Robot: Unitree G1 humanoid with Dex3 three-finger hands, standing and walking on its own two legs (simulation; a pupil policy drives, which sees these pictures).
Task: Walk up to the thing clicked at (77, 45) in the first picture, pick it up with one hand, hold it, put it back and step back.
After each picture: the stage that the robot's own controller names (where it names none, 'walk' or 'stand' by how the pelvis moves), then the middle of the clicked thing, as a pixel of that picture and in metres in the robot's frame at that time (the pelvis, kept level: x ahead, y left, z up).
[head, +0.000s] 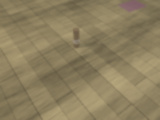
stand; (76, 38) +1.51 +0.06 -0.65
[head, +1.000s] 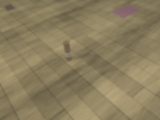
walk; (67, 51) +1.37 +0.28 -0.63
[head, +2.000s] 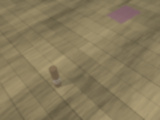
walk; (55, 77) +0.89 +0.34 -0.64
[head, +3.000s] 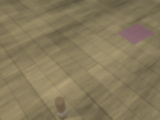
walk; (61, 108) +0.60 +0.21 -0.64
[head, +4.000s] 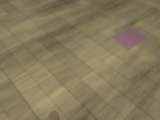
stand; out of the picture +0.49 +0.19 -0.65
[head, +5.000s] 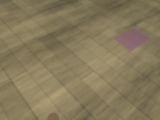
stand; out of the picture +0.47 +0.19 -0.65
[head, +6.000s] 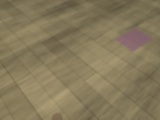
stand; out of the picture +0.49 +0.19 -0.66
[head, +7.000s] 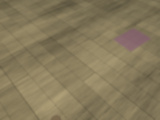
stand; out of the picture +0.47 +0.20 -0.66
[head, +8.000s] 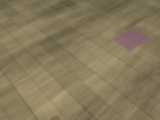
stand; out of the picture +0.47 +0.20 -0.66
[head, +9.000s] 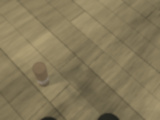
go down; (41, 75) +0.52 +0.18 -0.45
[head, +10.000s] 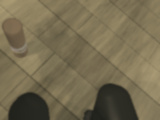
go down; (17, 41) +0.56 +0.22 -0.27
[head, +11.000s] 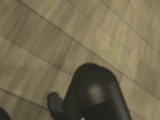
close in; out of the picture +0.54 +0.29 -0.18
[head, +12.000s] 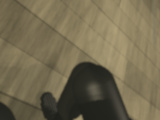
close; out of the picture +0.53 +0.29 -0.18
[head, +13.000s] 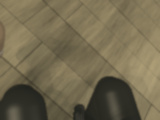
lift; out of the picture +0.43 +0.26 -0.09
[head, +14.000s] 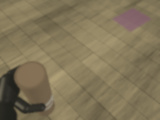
hold; (39, 94) +0.31 +0.14 +0.05
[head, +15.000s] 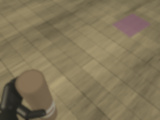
hold; (41, 101) +0.30 +0.14 +0.02
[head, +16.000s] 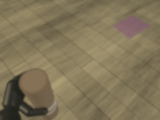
hold; (43, 98) +0.30 +0.14 +0.03
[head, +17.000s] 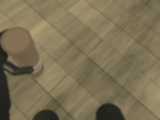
crouch; (27, 58) +0.43 +0.16 -0.04
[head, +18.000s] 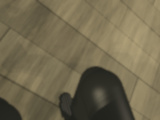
lower; out of the picture +0.51 +0.22 -0.15
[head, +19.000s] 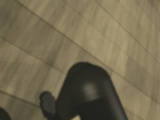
lower; out of the picture +0.49 +0.26 -0.19
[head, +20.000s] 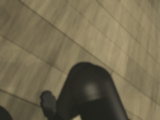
lower; out of the picture +0.49 +0.27 -0.19
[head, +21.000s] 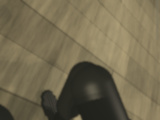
lower; out of the picture +0.49 +0.26 -0.19
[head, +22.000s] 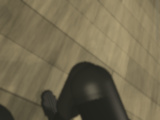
rest; out of the picture +0.49 +0.26 -0.19
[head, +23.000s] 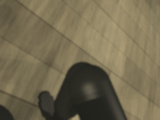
withdraw; out of the picture +0.50 +0.24 -0.20
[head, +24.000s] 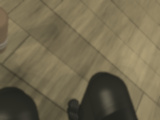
stand; out of the picture +0.50 +0.21 -0.21
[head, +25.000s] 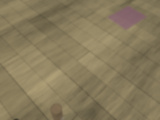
stand; (57, 115) +0.45 +0.13 -0.56
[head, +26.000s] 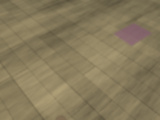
stand; out of the picture +0.45 +0.14 -0.60
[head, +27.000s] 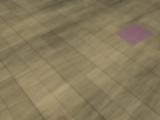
stand; out of the picture +0.44 +0.13 -0.60
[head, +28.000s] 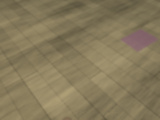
walk; out of the picture +0.47 +0.13 -0.65
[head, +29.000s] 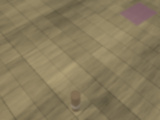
walk; (75, 102) +0.54 +0.07 -0.64
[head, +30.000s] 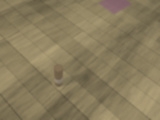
walk; (58, 76) +0.75 +0.13 -0.64
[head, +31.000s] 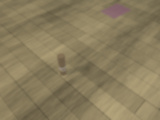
stand; (62, 65) +1.05 +0.26 -0.63
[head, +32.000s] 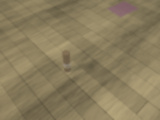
stand; (66, 61) +1.06 +0.17 -0.65
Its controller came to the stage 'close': yes
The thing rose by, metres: 0.67
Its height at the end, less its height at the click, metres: +0.00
